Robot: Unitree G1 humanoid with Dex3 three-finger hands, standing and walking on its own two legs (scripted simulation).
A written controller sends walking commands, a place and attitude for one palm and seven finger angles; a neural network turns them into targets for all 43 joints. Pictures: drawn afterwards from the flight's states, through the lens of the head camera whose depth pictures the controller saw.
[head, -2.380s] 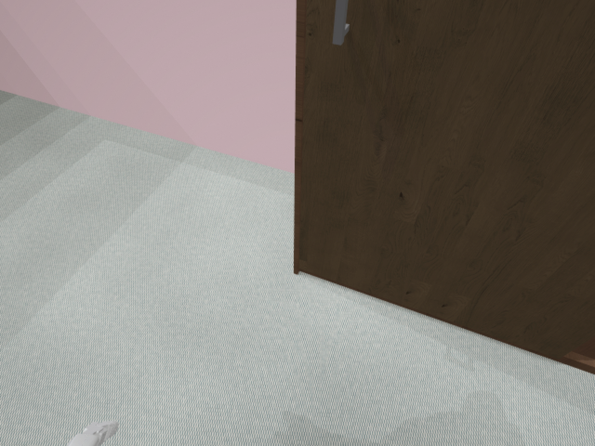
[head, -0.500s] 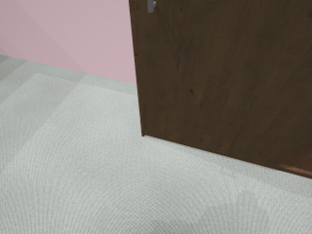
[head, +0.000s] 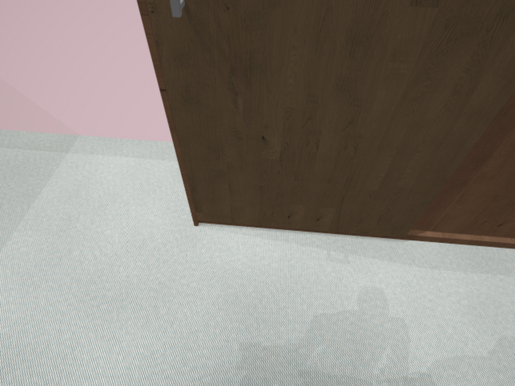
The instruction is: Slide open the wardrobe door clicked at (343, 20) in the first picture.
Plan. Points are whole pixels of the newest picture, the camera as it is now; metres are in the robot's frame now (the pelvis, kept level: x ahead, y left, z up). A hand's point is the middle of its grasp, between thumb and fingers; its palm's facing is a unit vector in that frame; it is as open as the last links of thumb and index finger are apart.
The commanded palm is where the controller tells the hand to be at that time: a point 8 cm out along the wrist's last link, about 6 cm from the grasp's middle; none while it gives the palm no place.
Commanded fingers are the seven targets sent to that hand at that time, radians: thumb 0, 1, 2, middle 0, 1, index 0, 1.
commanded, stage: take the last steps up to it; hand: left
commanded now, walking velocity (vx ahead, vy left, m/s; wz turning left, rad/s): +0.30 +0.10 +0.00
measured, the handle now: out of the picture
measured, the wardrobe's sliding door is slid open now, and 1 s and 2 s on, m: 0.00 0.00 0.00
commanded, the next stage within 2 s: come to a stop and stand still in 0.92 s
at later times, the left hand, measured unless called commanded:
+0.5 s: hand out of the picture +0.07 +0.24 -0.18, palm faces +0.03 -0.99 -0.17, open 7.4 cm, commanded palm none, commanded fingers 0.00 0.90 0.90 -0.20 -0.30 -0.20 -0.30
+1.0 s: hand (166, 276) +0.34 +0.21 -0.15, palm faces +0.09 -0.97 -0.23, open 7.0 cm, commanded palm none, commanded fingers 0.00 0.90 0.90 -0.20 -0.30 -0.20 -0.30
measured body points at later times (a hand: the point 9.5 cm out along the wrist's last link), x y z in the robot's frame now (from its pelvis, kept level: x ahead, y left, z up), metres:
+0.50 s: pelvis +0.10 +0.05 +0.00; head +0.10 +0.08 +0.45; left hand +0.07 +0.29 -0.17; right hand +0.09 -0.18 -0.14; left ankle +0.10 +0.15 -0.73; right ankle +0.02 -0.07 -0.66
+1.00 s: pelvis +0.27 +0.03 +0.01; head +0.28 +0.01 +0.46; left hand +0.34 +0.26 -0.13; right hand +0.25 -0.20 -0.16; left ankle +0.25 +0.16 -0.67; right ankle +0.28 -0.06 -0.73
